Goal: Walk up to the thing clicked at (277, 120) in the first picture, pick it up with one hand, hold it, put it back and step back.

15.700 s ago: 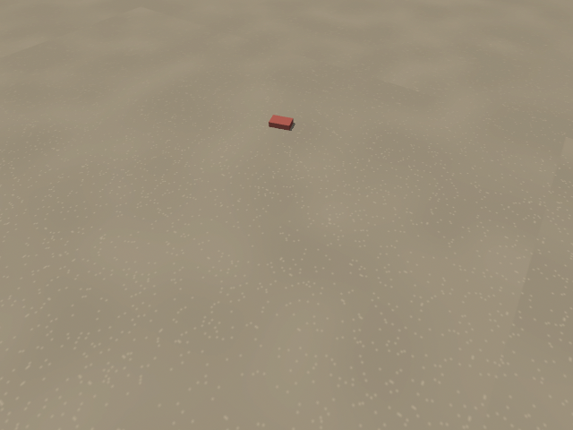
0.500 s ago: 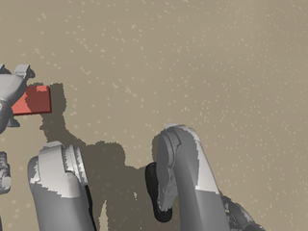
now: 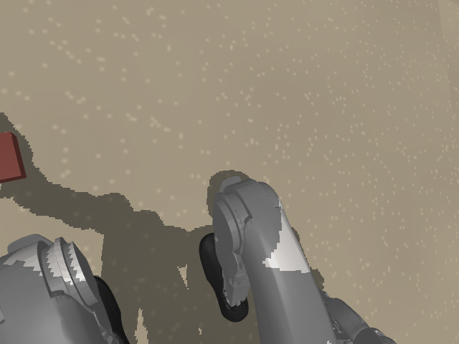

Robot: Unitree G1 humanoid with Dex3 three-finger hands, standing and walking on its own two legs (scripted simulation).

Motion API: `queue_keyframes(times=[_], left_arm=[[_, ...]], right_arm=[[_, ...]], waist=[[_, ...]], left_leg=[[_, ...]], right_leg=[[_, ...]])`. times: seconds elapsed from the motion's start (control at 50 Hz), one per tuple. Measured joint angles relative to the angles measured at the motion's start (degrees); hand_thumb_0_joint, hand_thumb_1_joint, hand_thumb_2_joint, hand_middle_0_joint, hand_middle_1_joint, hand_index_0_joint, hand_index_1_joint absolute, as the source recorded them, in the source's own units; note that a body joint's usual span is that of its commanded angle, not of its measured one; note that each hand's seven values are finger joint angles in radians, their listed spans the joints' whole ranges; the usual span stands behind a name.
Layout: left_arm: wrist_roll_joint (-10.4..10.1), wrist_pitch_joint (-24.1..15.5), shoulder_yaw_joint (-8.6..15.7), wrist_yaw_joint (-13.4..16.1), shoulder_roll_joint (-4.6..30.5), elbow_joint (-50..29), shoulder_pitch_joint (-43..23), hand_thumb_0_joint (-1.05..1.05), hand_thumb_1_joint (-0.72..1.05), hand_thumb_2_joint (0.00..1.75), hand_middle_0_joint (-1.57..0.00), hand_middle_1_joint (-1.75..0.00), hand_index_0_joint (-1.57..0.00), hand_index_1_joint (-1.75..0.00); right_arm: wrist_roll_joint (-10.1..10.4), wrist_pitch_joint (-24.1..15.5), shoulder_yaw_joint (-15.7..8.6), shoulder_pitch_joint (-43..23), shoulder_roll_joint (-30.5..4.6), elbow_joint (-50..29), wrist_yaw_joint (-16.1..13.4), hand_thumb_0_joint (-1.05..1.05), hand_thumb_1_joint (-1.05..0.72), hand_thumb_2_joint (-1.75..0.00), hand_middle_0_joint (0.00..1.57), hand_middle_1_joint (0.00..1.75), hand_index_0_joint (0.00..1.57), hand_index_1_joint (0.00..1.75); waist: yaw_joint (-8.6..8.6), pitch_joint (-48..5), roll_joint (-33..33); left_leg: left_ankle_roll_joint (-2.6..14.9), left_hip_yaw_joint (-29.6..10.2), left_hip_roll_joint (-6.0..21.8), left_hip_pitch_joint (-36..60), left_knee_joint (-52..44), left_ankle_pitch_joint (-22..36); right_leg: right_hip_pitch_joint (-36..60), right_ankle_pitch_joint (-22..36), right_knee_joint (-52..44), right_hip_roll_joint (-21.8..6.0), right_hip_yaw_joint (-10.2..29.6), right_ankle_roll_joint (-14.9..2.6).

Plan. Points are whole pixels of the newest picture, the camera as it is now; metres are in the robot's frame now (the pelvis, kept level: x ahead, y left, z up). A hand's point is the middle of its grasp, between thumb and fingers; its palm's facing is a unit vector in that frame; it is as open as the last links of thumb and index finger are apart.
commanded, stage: rest palm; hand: left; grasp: from above
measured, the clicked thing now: out of the picture +0.45 +0.32 -0.28
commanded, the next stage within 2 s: close in 1.12 s
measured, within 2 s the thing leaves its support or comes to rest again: neither
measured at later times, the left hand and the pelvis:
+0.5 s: hand out of the picture +0.42 +0.32 -0.23, palm faces -0.38 -0.03 -0.92, open 14.5 cm; pelvis +0.00 +0.01 +0.00, yaw -2 degrees
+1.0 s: hand out of the picture +0.42 +0.31 -0.24, palm faces -0.43 -0.07 -0.90, open 14.5 cm; pelvis +0.00 +0.00 +0.00, yaw -3 degrees
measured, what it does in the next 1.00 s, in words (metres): stands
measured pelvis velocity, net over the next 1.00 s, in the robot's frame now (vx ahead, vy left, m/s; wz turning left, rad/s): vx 0.00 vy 0.00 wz -0.05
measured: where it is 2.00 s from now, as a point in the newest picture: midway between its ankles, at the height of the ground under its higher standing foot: (174, 315)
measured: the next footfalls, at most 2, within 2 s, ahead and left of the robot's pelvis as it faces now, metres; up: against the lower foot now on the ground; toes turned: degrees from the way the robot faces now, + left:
none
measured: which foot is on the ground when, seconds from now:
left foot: down 0.00-1.00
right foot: down 0.00-1.00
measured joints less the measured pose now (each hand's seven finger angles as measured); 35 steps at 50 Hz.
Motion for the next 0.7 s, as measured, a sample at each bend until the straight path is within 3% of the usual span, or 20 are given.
queue_keyframes(times=[0.08,0.16,0.26,0.4,0.44,0.52,0.56,0.64,0.7], left_arm=[[-0.62,-2.36,-1.05,-3.08,0.53,-2.37,1.91,0.00,-0.51,0.96,-0.06,-0.98,-0.06,-0.97],[0.50,-6.39,-1.20,-3.19,0.39,-4.81,4.09,0.00,-0.51,0.96,-0.06,-0.98,-0.06,-0.98],[3.76,-9.28,-2.09,1.41,-0.27,-6.88,6.16,0.00,-0.52,0.97,-0.07,-0.97,-0.06,-0.97],[6.33,-5.59,-6.49,9.41,-3.08,-3.59,6.04,0.00,-0.54,0.98,-0.07,-0.94,-0.05,-0.95],[5.84,-3.70,-7.44,10.52,-3.36,-2.33,5.46,0.00,-0.54,0.98,-0.07,-0.93,-0.05,-0.95],[2.36,-0.15,-8.23,10.63,-3.39,-0.69,3.48,0.00,-0.54,0.99,-0.08,-0.93,-0.05,-0.94],[0.65,1.00,-7.93,9.22,-3.06,-0.18,2.33,0.00,-0.54,0.99,-0.08,-0.93,-0.05,-0.95],[-1.50,1.56,-5.08,4.86,-1.37,0.68,1.24,0.00,-0.54,0.99,-0.07,-0.94,-0.05,-0.96],[-2.11,0.31,-5.63,1.81,-0.34,0.05,1.43,0.00,-0.54,0.99,-0.07,-0.95,-0.05,-0.97]], right_arm=[[-0.38,1.17,0.98,0.19,0.30,-0.23,-0.10,0.00,-0.90,-0.90,0.20,0.30,0.20,0.30],[-0.75,2.10,2.45,0.22,0.64,-0.73,0.01,0.00,-0.90,-0.90,0.20,0.30,0.20,0.30],[-1.88,2.23,3.03,-0.56,0.68,-0.78,0.30,0.00,-0.90,-0.90,0.20,0.30,0.21,0.30],[-2.80,0.37,2.00,-3.34,-0.23,0.66,1.23,0.00,-0.90,-0.90,0.20,0.30,0.21,0.30],[-2.53,-0.75,1.67,-3.85,-0.61,0.61,1.70,0.00,-0.90,-0.90,0.20,0.30,0.21,0.30],[-1.69,-2.98,1.19,-4.36,-1.11,0.34,2.45,0.00,-0.90,-0.90,0.20,0.30,0.20,0.30],[-1.15,-3.76,1.08,-4.29,-1.19,0.01,2.62,0.00,-0.90,-0.90,0.20,0.30,0.20,0.30],[-0.35,-4.64,1.40,-3.65,-1.24,-1.03,2.61,0.00,-0.90,-0.90,0.20,0.30,0.20,0.30],[-0.20,-4.07,2.23,-3.05,-0.86,-0.96,2.31,0.00,-0.90,-0.90,0.20,0.30,0.20,0.30]], waist=[[0.52,1.56,-0.57],[1.16,2.42,-1.79],[1.72,1.86,-3.16],[2.01,-0.73,-2.44],[2.01,-1.10,-2.28],[2.12,-0.92,-2.31],[2.10,-0.60,-2.37],[1.35,0.43,-2.50],[1.04,1.47,-2.84]], left_leg=[[-0.10,-0.51,0.05,0.92,0.18,-0.69],[-0.40,-1.29,-0.07,1.98,0.39,-1.15],[-0.68,-2.18,-0.17,2.82,0.98,-1.56],[-0.01,-2.16,-0.17,1.94,1.17,-1.25],[0.19,-2.02,-0.17,1.66,1.22,-1.04],[0.52,-1.62,-0.16,1.24,1.01,-0.52],[0.66,-1.42,-0.10,1.02,0.70,-0.32],[0.69,-1.34,-0.18,0.86,0.38,-0.34],[0.29,-1.69,-0.37,1.37,0.43,-0.79]], right_leg=[[1.15,-0.45,-0.27,0.16,-0.40,0.08],[2.45,-0.72,-0.50,0.24,-1.04,-0.06],[3.51,-0.86,-0.42,0.41,-1.68,-0.09],[3.21,-0.54,-0.76,0.59,-1.65,0.46],[2.99,-0.38,-0.72,0.62,-1.53,0.64],[2.61,0.00,-0.82,0.59,-1.22,0.89],[2.38,0.19,-1.09,0.59,-1.09,0.95],[2.29,0.07,-1.37,0.48,-1.08,0.94],[2.80,-0.42,-1.33,0.37,-1.37,0.73]])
